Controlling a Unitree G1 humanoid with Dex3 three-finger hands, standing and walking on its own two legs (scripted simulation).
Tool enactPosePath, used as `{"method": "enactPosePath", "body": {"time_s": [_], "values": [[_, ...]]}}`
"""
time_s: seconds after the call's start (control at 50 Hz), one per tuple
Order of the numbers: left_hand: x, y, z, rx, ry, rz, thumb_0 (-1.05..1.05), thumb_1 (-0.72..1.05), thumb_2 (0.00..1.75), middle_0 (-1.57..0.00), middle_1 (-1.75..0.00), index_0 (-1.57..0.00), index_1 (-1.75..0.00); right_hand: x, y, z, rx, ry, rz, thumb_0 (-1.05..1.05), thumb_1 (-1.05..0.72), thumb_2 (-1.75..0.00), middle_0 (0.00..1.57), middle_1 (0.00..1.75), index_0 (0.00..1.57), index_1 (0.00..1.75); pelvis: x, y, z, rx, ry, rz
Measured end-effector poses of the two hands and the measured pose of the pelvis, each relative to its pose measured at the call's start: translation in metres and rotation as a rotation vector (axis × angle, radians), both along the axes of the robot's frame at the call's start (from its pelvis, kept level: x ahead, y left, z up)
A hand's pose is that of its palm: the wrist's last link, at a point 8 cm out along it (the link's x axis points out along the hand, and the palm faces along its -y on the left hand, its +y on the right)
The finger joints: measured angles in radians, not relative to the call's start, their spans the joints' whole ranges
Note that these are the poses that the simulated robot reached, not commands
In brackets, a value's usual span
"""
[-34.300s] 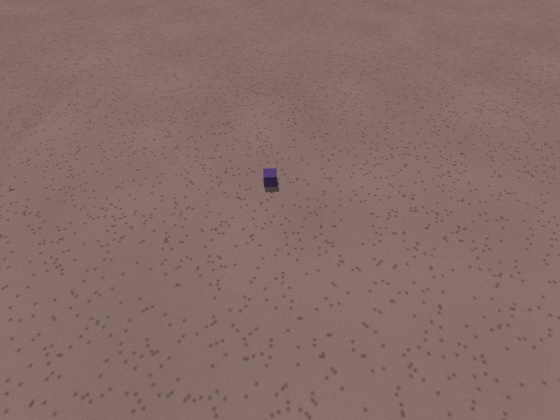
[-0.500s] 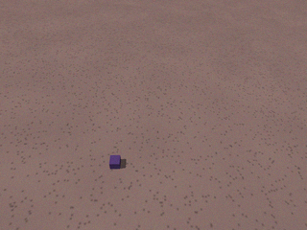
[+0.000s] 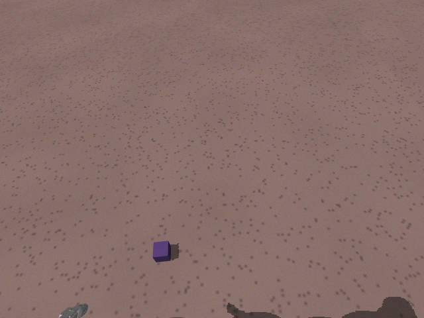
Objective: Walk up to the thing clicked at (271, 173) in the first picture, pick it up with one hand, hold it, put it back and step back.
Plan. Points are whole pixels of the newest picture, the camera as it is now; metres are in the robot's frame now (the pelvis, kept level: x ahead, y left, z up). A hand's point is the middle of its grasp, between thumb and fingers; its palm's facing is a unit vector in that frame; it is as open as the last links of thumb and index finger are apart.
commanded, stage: walk up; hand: left
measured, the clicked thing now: (162, 251) +0.51 +0.30 -0.73
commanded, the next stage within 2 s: none
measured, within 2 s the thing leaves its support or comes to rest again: neither
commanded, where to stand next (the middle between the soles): +0.14 +0.02 m, yaw +5 degrees
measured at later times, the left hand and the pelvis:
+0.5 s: hand out of the picture +0.15 +0.28 -0.18, palm faces -0.02 -0.94 -0.33, open 7.4 cm; pelvis +0.09 +0.02 -0.02, yaw -1 degrees
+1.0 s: hand (100, 300) +0.19 +0.27 -0.15, palm faces -0.05 -0.93 -0.35, open 7.4 cm; pelvis +0.09 +0.01 +0.00, yaw +0 degrees
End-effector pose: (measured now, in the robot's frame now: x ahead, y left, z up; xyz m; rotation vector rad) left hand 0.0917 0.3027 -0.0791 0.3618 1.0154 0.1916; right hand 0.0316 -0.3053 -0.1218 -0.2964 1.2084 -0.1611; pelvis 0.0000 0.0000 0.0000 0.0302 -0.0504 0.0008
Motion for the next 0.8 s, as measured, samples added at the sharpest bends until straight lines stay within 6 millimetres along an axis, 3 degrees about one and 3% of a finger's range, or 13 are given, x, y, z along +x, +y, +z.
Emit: {"method": "enactPosePath", "body": {"time_s": [0.14, 0.26, 0.36, 0.5, 0.58, 0.66, 0.8], "values": [[0.018, 0.002, -0.007, -0.014, 0.071, 0.006, 0.0, 0.9, 0.9, -0.2, -0.3, -0.21, -0.3, 0.073, -0.004, 0.019, -0.036, -0.082, 0.031, 0.01, -0.9, -0.89, 0.2, 0.3, 0.2, 0.3, 0.043, 0.003, 0.004, -0.029, 0.009, -0.004], [0.037, 0.022, -0.042, -0.04, 0.117, 0.043, 0.0, 0.9, 0.9, -0.2, -0.3, -0.21, -0.3, 0.116, 0.007, 0.017, -0.108, -0.066, 0.062, 0.01, -0.9, -0.89, 0.2, 0.3, 0.2, 0.3, 0.076, 0.018, -0.013, -0.051, 0.009, 0.009], [0.051, 0.024, -0.061, -0.067, 0.166, 0.074, 0.01, 0.9, 0.9, -0.2, -0.3, -0.2, -0.3, 0.142, 0.027, 0.02, -0.109, -0.086, 0.065, 0.01, -0.9, -0.89, 0.2, 0.3, 0.2, 0.3, 0.084, 0.022, -0.014, -0.04, 0.003, 0.008], [0.05, 0.019, -0.06, -0.054, 0.209, 0.069, 0.0, 0.9, 0.9, -0.2, -0.3, -0.2, -0.3, 0.179, 0.034, 0.016, -0.068, -0.166, 0.083, 0.01, -0.9, -0.89, 0.2, 0.3, 0.21, 0.3, 0.087, 0.017, -0.016, -0.038, 0.01, -0.014], [0.036, 0.015, -0.05, -0.008, 0.213, 0.087, 0.0, 0.9, 0.9, -0.2, -0.3, -0.2, -0.3, 0.189, 0.027, 0.006, -0.03, -0.183, 0.065, 0.01, -0.9, -0.89, 0.2, 0.3, 0.21, 0.3, 0.085, 0.01, -0.017, -0.069, -0.007, -0.007], [0.027, 0.018, -0.038, 0.03, 0.235, 0.082, 0.0, 0.9, 0.9, -0.2, -0.3, -0.2, -0.3, 0.186, 0.022, 0.002, -0.001, -0.165, 0.042, 0.01, -0.9, -0.89, 0.2, 0.3, 0.21, 0.3, 0.086, 0.007, -0.013, -0.033, 0.0, -0.013], [0.047, 0.022, -0.03, 0.035, 0.198, 0.07, 0.01, 0.9, 0.9, -0.2, -0.3, -0.2, -0.3, 0.157, 0.015, -0.004, 0.0, -0.07, 0.004, 0.01, -0.9, -0.89, 0.2, 0.3, 0.2, 0.3, 0.086, 0.009, -0.008, -0.036, -0.007, -0.005]]}}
